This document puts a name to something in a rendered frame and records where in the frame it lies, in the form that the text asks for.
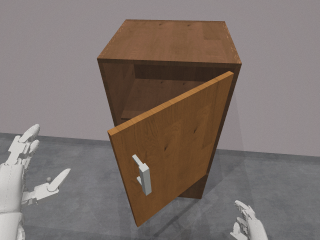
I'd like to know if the right robot hand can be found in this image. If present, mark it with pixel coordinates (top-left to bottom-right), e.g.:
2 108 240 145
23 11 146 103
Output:
230 200 268 240

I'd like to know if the cupboard door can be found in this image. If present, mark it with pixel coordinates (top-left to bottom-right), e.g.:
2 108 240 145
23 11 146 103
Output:
107 71 234 227

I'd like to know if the handle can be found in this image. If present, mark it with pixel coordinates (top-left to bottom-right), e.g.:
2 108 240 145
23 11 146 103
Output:
132 154 152 196

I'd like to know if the left robot hand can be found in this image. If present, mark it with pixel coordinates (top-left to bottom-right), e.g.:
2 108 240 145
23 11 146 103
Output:
0 124 71 213

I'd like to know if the left robot forearm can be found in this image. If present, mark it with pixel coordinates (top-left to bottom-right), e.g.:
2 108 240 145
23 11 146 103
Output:
0 211 26 240

